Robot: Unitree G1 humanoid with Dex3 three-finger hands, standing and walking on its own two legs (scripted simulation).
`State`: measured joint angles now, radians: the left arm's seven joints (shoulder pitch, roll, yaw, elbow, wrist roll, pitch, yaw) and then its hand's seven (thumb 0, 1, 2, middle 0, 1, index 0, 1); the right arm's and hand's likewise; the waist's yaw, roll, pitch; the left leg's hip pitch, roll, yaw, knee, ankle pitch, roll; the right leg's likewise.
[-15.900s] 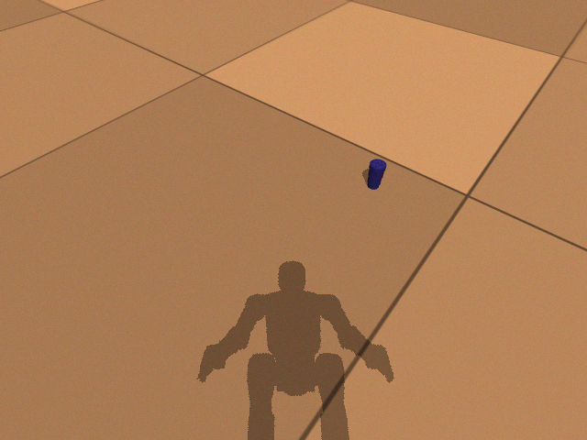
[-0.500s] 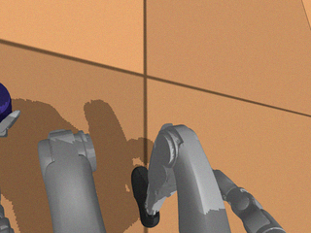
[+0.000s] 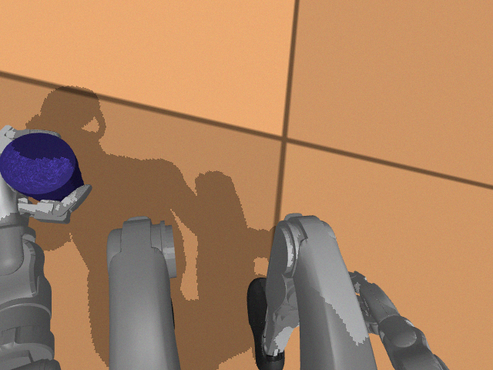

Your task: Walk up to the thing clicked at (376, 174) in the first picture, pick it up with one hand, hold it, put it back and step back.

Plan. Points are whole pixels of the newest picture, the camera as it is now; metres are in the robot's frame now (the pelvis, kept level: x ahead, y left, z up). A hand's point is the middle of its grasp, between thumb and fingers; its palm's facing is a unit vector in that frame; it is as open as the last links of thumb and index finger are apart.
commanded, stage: settle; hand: left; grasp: from the side
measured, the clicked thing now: (53, 178) +0.37 +0.30 -0.08
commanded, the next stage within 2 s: lift in 0.80 s
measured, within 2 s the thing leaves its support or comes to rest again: neither
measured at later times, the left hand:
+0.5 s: hand (46, 166) +0.37 +0.28 -0.02, palm faces +0.30 -0.95 -0.07, open 9.9 cm
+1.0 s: hand (41, 153) +0.38 +0.28 +0.01, palm faces +0.31 -0.95 -0.06, open 9.9 cm
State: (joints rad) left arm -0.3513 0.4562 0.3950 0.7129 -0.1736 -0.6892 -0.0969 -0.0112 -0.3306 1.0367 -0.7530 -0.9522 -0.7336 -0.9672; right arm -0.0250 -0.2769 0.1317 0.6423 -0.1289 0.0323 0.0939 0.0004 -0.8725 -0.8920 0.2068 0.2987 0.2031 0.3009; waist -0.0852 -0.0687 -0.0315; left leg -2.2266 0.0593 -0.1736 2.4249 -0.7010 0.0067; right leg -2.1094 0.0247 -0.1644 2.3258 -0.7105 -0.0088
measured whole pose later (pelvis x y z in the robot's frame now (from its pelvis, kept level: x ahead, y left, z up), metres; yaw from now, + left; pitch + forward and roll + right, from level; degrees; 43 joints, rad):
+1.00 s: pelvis +0.00 -0.01 +0.05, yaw +4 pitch +32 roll -5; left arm -0.44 0.36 0.41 0.75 -0.14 -0.61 -0.16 -0.01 -0.33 1.04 -0.75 -0.96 -0.73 -0.97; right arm 0.05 -0.26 0.02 0.69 -0.07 0.00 0.05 0.00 -0.88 -0.90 0.20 0.30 0.20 0.30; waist -0.07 -0.02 -0.12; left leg -2.13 0.05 -0.09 2.25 -0.68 0.00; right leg -2.05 0.01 -0.09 2.21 -0.71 -0.02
